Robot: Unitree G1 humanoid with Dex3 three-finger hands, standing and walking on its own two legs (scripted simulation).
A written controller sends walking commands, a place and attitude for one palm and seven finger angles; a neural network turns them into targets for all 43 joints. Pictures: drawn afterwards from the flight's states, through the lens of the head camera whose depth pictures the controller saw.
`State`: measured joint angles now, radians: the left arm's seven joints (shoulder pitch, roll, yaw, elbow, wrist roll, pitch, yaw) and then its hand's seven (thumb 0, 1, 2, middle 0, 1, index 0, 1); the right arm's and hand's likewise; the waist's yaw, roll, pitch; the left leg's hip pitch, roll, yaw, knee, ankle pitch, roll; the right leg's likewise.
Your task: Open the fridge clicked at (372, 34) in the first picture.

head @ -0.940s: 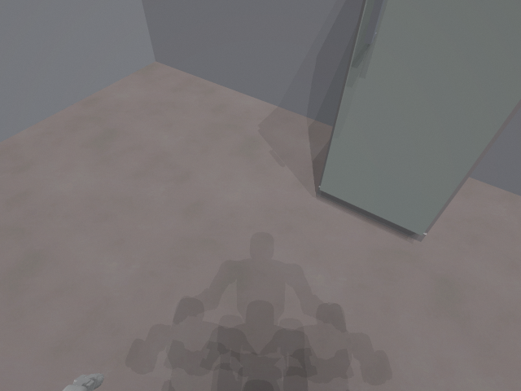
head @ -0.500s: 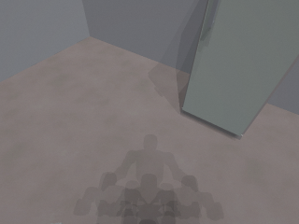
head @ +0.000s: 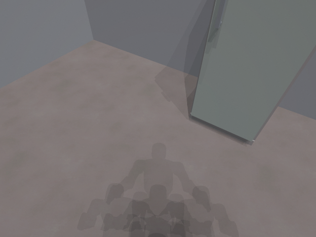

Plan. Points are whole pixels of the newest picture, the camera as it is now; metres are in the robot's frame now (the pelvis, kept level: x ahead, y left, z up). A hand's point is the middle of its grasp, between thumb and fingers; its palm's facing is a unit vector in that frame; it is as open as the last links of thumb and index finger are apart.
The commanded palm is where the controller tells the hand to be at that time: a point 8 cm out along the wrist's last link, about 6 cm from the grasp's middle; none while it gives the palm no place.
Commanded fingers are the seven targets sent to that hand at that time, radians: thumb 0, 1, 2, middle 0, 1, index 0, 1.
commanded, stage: look at it before walking up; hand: left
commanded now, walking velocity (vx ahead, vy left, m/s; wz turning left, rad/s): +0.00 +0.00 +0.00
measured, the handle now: out of the picture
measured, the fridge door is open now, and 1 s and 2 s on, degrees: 0 0 0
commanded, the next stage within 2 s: walk to a spot facing it in 0.50 s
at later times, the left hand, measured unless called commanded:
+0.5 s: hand out of the picture +0.07 +0.25 -0.16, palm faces -0.02 -0.94 -0.34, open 7.4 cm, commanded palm none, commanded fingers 0.00 0.90 0.90 -0.20 -0.30 -0.20 -0.30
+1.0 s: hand out of the picture +0.06 +0.20 -0.19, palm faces -0.04 -0.99 -0.16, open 7.4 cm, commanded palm none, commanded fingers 0.00 0.90 0.90 -0.20 -0.30 -0.20 -0.30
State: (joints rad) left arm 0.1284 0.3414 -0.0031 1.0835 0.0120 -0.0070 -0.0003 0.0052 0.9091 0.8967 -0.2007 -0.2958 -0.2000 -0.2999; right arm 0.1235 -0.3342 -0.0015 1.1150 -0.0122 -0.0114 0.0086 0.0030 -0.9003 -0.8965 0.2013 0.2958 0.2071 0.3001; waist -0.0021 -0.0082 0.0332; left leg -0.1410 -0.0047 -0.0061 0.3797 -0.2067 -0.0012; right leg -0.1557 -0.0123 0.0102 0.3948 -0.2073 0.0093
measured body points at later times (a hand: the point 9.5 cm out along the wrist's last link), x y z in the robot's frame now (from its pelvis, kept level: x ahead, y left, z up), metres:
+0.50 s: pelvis +0.00 +0.00 +0.00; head +0.01 +0.00 +0.45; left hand +0.07 +0.29 -0.13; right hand +0.08 -0.30 -0.13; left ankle +0.00 +0.12 -0.74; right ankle +0.01 -0.12 -0.74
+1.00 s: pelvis +0.09 +0.01 -0.02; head +0.10 +0.03 +0.43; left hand +0.07 +0.25 -0.18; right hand +0.05 -0.22 -0.16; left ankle +0.00 +0.12 -0.74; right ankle +0.01 -0.11 -0.70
